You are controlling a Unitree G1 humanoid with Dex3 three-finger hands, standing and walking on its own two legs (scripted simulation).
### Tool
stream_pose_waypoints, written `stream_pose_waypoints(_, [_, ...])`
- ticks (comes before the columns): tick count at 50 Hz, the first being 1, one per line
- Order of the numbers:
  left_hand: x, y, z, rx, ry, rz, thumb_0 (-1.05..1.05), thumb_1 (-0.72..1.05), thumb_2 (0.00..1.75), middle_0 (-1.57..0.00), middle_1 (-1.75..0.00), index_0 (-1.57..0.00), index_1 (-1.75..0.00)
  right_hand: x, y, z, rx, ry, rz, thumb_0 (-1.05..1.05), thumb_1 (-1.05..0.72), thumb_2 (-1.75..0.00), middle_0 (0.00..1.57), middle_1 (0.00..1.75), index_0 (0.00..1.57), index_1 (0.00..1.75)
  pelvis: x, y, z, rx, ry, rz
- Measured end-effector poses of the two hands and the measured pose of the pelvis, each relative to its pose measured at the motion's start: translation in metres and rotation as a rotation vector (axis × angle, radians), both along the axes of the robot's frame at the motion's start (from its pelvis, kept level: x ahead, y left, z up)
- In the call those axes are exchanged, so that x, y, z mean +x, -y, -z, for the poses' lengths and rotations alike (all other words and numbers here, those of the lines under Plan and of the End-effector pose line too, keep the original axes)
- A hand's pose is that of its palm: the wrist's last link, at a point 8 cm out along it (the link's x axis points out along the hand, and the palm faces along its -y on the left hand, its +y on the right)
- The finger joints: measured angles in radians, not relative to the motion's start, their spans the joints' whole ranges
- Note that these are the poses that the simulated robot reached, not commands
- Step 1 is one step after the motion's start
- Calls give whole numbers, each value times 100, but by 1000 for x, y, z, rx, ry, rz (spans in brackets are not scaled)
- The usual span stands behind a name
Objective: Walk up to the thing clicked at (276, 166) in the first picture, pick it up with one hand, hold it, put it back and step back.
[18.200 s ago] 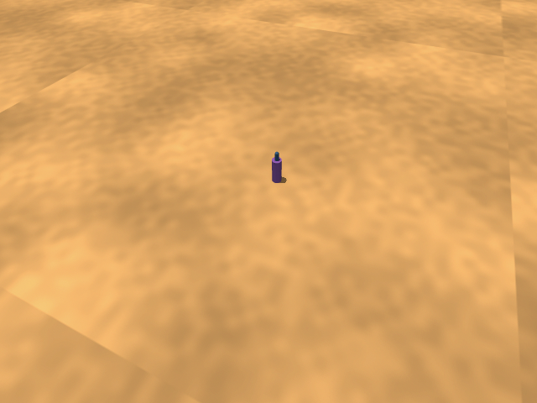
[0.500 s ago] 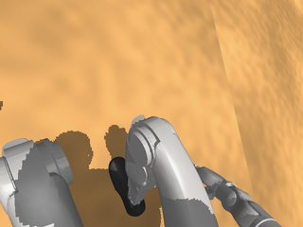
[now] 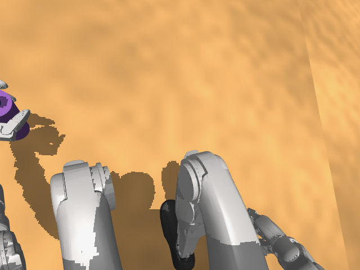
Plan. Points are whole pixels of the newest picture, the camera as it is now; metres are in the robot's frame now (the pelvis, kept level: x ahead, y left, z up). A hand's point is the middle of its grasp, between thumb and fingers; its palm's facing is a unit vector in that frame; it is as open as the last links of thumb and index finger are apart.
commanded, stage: settle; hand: left
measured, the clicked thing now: (1, 113) +0.41 +0.32 -0.11
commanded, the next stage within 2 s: lift in 1.32 s
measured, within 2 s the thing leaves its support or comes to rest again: neither
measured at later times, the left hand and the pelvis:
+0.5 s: hand out of the picture +0.42 +0.31 -0.01, palm faces +0.31 -0.95 -0.04, open 8.4 cm; pelvis +0.01 -0.01 +0.03, yaw +5 degrees
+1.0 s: hand out of the picture +0.42 +0.31 +0.03, palm faces +0.34 -0.94 -0.03, open 8.4 cm; pelvis +0.01 -0.01 +0.06, yaw +7 degrees
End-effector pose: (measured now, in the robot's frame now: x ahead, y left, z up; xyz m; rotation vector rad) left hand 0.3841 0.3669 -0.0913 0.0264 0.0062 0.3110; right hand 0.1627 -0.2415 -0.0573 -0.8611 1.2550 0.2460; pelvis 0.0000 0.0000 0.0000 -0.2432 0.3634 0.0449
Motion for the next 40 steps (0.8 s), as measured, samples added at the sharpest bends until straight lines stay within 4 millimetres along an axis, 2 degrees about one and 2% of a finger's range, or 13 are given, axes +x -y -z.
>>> stream_pose_waypoints(10, [-12,1,-38,6,-39,-5,0,-31,114,-87,-126,-85,-126,10,-3,4,87,32,101,0,-88,-89,21,30,21,30,4,4,-17,35,-84,-26])
stream_pose_waypoints(20, [-3,4,-73,11,-31,-11,0,-30,114,-86,-126,-84,-127,16,4,8,134,45,172,0,-88,-89,21,30,21,30,10,9,-30,67,-144,-40])
stream_pose_waypoints(28, [5,12,-85,-5,-35,-7,0,-30,114,-86,-126,-84,-127,14,11,6,140,41,216,0,-89,-89,20,30,20,30,14,11,-38,81,-174,-44])
stream_pose_waypoints(40, [-1,15,-106,-1,-40,-25,0,-30,114,-86,-126,-85,-126,9,12,-4,152,54,256,0,-89,-89,20,30,20,30,12,12,-51,94,-188,-55])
